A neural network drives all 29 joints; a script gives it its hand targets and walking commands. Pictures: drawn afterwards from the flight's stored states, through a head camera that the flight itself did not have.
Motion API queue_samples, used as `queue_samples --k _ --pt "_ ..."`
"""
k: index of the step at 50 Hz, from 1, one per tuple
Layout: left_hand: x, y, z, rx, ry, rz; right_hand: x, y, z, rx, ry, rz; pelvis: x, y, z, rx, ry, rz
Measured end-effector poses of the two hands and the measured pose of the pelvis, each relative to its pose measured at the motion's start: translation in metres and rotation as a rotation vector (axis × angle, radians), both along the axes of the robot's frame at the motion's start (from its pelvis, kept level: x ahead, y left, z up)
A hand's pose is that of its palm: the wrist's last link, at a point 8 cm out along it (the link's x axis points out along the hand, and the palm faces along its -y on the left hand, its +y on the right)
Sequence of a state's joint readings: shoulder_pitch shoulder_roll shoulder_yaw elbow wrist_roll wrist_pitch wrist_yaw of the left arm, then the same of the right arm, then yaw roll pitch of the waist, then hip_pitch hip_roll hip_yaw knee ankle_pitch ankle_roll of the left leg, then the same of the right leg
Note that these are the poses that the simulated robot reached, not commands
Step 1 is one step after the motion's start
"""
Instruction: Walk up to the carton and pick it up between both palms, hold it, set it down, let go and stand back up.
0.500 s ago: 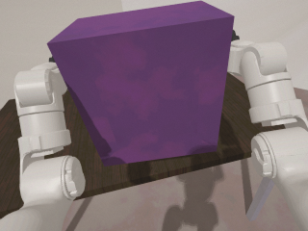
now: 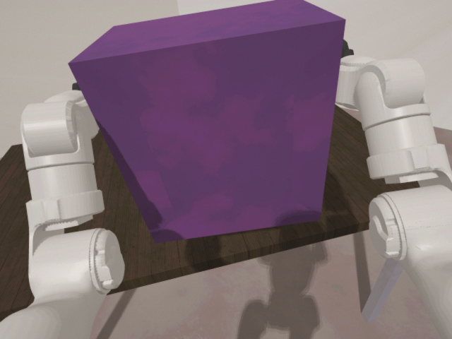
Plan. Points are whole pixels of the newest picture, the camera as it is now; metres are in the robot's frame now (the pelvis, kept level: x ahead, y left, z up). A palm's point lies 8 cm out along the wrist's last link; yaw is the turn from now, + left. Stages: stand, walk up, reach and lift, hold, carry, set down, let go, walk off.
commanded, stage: hold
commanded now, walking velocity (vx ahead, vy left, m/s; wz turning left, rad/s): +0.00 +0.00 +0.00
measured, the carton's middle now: (221, 127) +0.36 +0.00 +0.27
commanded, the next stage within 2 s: none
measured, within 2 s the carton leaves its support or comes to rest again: neither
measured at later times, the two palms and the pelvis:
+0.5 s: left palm (90, 107) +0.36 +0.19 +0.32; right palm (340, 77) +0.37 -0.18 +0.33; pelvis +0.00 +0.00 +0.00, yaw +0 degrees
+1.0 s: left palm (90, 107) +0.36 +0.19 +0.32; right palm (340, 77) +0.37 -0.18 +0.33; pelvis +0.00 +0.00 +0.00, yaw +0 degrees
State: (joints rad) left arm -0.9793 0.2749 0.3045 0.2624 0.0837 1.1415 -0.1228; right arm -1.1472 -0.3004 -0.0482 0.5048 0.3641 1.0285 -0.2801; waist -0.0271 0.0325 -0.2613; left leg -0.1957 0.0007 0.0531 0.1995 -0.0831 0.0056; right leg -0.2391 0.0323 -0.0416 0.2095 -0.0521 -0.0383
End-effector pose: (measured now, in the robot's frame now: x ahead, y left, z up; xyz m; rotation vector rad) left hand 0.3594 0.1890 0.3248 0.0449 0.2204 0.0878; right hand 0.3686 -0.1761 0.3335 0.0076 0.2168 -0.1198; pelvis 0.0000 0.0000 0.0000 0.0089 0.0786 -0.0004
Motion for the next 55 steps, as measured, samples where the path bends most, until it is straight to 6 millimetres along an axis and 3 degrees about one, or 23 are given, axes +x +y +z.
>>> queue_samples --k 55 --pt "-0.0014 -0.0007 0.0001 -0.002 -0.002 0.002 -0.0006 -0.0007 -0.0012 -0.003 -0.003 0.003 0.0010 -0.0005 0.0004 0.000 -0.006 -0.001"
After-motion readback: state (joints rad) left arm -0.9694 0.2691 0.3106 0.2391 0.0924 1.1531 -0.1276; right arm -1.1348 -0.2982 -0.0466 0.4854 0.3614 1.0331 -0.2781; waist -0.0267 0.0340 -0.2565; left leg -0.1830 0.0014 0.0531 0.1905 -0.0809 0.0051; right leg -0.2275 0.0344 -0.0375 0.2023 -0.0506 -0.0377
